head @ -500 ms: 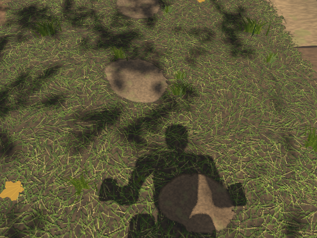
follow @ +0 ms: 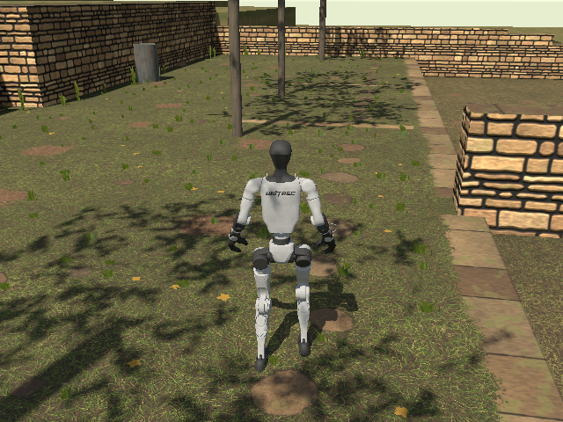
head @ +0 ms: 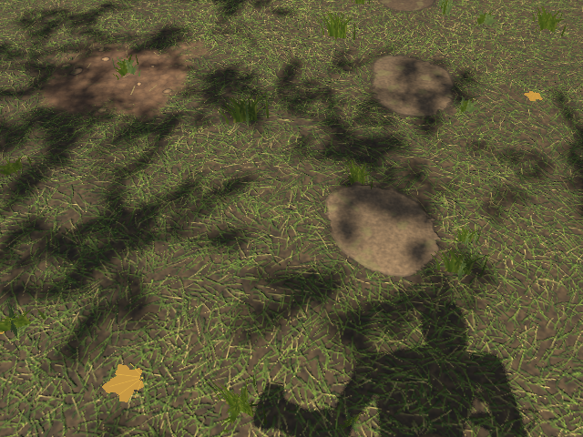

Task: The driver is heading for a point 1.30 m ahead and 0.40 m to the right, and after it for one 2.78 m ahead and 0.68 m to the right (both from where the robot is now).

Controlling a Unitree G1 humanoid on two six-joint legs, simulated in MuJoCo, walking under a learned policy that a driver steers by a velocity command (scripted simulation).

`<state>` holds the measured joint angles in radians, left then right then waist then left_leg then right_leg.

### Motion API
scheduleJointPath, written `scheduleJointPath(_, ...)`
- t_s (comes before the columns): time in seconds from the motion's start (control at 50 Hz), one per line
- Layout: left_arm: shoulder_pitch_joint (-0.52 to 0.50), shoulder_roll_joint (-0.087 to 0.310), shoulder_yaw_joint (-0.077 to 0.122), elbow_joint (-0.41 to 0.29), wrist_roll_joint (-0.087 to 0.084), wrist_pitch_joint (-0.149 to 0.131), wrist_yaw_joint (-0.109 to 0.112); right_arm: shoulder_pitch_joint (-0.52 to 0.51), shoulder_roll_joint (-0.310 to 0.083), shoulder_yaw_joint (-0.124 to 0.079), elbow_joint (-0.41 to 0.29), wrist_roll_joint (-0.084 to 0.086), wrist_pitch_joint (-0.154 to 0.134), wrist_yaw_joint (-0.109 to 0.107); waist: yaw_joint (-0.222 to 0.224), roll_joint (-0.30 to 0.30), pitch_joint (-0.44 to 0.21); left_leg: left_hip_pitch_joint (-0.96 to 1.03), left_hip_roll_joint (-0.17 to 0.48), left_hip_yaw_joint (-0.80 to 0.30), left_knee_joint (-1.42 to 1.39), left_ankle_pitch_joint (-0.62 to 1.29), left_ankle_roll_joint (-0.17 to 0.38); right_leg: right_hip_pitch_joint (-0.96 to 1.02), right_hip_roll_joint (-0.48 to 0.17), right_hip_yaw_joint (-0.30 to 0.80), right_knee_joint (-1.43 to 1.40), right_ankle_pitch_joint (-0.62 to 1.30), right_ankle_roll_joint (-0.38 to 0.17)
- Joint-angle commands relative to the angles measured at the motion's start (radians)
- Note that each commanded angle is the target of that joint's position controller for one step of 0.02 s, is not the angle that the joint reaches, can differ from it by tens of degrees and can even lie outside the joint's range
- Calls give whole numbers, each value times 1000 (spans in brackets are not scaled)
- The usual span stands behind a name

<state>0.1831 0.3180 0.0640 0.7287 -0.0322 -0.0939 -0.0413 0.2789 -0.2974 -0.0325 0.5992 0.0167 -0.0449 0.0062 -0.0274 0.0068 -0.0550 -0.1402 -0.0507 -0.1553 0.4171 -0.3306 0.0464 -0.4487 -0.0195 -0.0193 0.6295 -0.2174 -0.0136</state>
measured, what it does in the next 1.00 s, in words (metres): walks ahead, turning right: right foot, then left foot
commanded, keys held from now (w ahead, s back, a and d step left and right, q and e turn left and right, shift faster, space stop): w+e+shift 0.62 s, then w+shift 0.02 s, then w+q+shift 0.36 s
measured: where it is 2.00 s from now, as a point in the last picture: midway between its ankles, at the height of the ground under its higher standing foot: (457, 151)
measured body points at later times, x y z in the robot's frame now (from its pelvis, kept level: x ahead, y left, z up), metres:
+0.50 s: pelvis +0.34 -0.12 -0.03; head +0.38 -0.17 +0.42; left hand +0.37 +0.15 -0.13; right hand +0.56 -0.42 -0.05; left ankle +0.59 -0.07 -0.73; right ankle +0.09 -0.14 -0.74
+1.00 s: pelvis +0.70 -0.39 -0.04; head +0.72 -0.42 +0.41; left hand +1.02 -0.31 -0.09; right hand +0.53 -0.62 -0.17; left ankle +0.61 -0.11 -0.66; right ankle +0.73 -0.55 -0.74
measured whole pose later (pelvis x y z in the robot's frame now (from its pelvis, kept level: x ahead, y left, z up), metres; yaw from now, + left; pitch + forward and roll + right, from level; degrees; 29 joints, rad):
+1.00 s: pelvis +0.70 -0.39 -0.04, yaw -28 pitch +0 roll +1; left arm 0.04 0.28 0.00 0.60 0.00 -0.10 -0.03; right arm 0.51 -0.30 -0.04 0.81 0.05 -0.08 0.00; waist -0.08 0.01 0.06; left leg -0.12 0.05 -0.13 1.05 -0.47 0.00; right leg -0.55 -0.05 0.00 0.77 -0.23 0.01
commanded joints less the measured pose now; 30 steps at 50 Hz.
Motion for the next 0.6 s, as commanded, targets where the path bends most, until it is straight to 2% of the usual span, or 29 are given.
scheduleJointPath(0.02, -168, 76, -6, -133, -13, -30, -14, 52, -185, -58, -24, -3, -17, 3, -67, 130, 123, 64, 325, -195, -191, -161, 178, -168, -49, 1, -12, -41, -61)
scheduleJointPath(0.06, -78, 74, -10, -109, -13, -27, -16, 16, -182, -57, -26, -8, -15, 4, -11, 87, 96, 18, 299, -95, -136, -37, 150, -24, -17, -48, -57, -13, -98)
scheduleJointPath(0.08, 50, 96, 3, -68, -9, -23, -10, -16, -173, -52, -36, -14, -17, 0, 55, 65, 43, -57, 255, -14, -17, 176, 122, 159, 29, -82, -47, -23, -115)
scheduleJointPath(0.1, 268, 161, 34, -4, -9, -23, -3, -56, -133, -38, -59, -26, -22, -9, 150, -36, -55, -182, 170, 101, 293, 415, 71, 419, 18, 4, -47, -58, -152)
scheduleJointPath(0.12, 411, 296, 69, 14, -1, -25, -3, -77, -89, -19, -132, -24, -50, -16, 177, -336, -102, -537, 25, 188, 743, 245, -42, 655, -183, 537, -261, -399, -297)
scheduleJointPath(0.14, 425, 235, 52, -4, -1, -30, -12, -105, -75, -9, -148, -8, -82, -16, 176, -314, -96, -785, -21, 51, 879, -108, -38, 778, -269, 860, -417, -603, -335)
scheduleJointPath(0.16, 373, 180, 37, -23, 13, -26, -5, -163, -108, -13, -154, 25, -105, -2, 171, -196, -5, -909, 35, 30, 935, -70, -16, 765, -291, 813, -416, -568, -325)
scheduleJointPath(0.18, 353, 158, 30, -43, 23, -19, 0, -180, -96, -6, -146, 18, -117, 6, 158, -96, 19, -899, 70, 35, 908, -18, -8, 714, -262, 724, -393, -472, -312)
scheduleJointPath(0.2, 334, 143, 24, -50, 21, -8, 4, -195, -82, -4, -144, -8, -127, 9, 136, -9, 57, -867, 90, 38, 831, 28, -11, 635, -230, 657, -400, -388, -301)
scheduleJointPath(0.22, 300, 114, 11, -56, 23, -2, 10, -193, -80, -10, -139, -25, -127, 11, 98, -19, 90, -795, 107, 37, 745, 76, -20, 540, -192, 590, -416, -302, -290)
scheduleJointPath(0.24, 272, 86, 0, -59, 19, 5, 17, -184, -79, -13, -129, -28, -120, 16, 73, -52, 121, -747, 109, 49, 689, 107, -37, 475, -153, 539, -436, -241, -282)
scheduleJointPath(0.26, 264, 77, -4, -57, 13, 10, 26, -184, -81, -15, -121, -29, -112, 17, 62, -62, 141, -723, 106, 66, 637, 126, -55, 434, -131, 498, -447, -171, -275)
scheduleJointPath(0.3, 258, 86, -5, -45, 7, 16, 42, -241, -74, -12, -133, -31, -104, 16, 63, -60, 182, -673, 77, 110, 504, 205, -86, 326, -89, 425, -462, 15, -262)
scheduleJointPath(0.34, 267, 91, -2, -21, 4, 20, 58, -347, -34, 2, -158, -34, -111, 23, 88, -73, 197, -543, 30, 150, 323, 337, -105, 208, -36, 358, -462, 136, -236)
scheduleJointPath(0.38, 321, 96, 1, 12, -4, 19, 64, -435, -19, 4, -181, -22, -121, 31, 124, -89, 186, -409, -7, 162, 186, 431, -103, 161, -39, 370, -478, 162, -218)
scheduleJointPath(0.44, 336, 92, 4, 49, -18, 17, 70, -456, -73, -23, -183, 8, -122, 27, 110, -129, 153, -281, -11, 109, 59, 471, -84, 267, -70, 414, -436, 272, -173)
scheduleJointPath(0.46, 330, 94, 7, 54, -18, 20, 72, -443, -97, -35, -182, 13, -123, 23, 91, -139, 137, -244, -13, 107, 38, 437, -74, 318, -74, 417, -390, 403, -156)
scheduleJointPath(0.48, 320, 106, 13, 55, -12, 25, 73, -388, -129, -52, -175, 14, -123, 16, 54, -159, 89, -163, -27, 118, 42, 372, -59, 361, -69, 419, -302, 615, -137)
scheduleJointPath(0.5, 296, 133, 22, 50, 7, 34, 68, -263, -164, -71, -158, 23, -119, 3, -24, -180, -7, -11, -25, 135, 58, 331, -39, 369, -53, 405, -134, 793, -112)
scheduleJointPath(0.52, 213, 141, 22, 12, 34, 43, 61, -8, -179, -83, -110, 31, -103, -15, -161, -202, -164, 291, 75, 65, 134, 270, 4, 246, -41, 407, 126, 782, -86)
scheduleJointPath(0.54, 204, 28, -11, -30, 79, 34, 56, 250, -236, -92, -64, 23, -82, -30, -211, -32, -371, 642, 269, -127, 230, 34, 39, 56, 35, 348, 468, 285, -83)
scheduleJointPath(0.56, 397, -68, -49, -63, -13, 25, 47, 205, -255, -87, -30, -10, -90, -4, -59, 538, -559, 859, 523, -742, -17, -329, 212, -243, 114, 278, 799, -313, -45)
scheduleJointPath(0.58, 317, 47, -29, -38, -49, 30, 56, 154, -132, -76, -59, -15, -82, -5, -107, 363, -374, 734, 451, -703, -104, -519, 167, -356, 15, 236, 845, -234, -45)
scheduleJointPath(0.6, 182, 105, -15, -61, -37, 32, 52, 106, -91, -67, -49, -12, -73, -15, -127, 220, -194, 577, 408, -496, -99, -368, 122, -390, -19, 188, 815, -163, -49)
Keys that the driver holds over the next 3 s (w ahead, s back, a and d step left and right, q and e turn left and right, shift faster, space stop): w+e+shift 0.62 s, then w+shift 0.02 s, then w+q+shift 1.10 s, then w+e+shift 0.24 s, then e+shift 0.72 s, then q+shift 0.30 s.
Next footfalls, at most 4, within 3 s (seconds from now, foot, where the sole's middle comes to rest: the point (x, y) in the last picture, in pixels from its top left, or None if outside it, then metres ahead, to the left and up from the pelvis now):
0.10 right None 0.12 -0.14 -0.78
0.52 left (333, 400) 0.62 -0.09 -0.78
0.94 right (519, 342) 0.76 -0.58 -0.78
1.40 left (454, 209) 1.23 -0.52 -0.78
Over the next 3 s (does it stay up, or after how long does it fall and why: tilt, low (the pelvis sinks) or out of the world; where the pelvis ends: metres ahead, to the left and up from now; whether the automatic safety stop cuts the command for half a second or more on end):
stays up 1.85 -0.56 -0.01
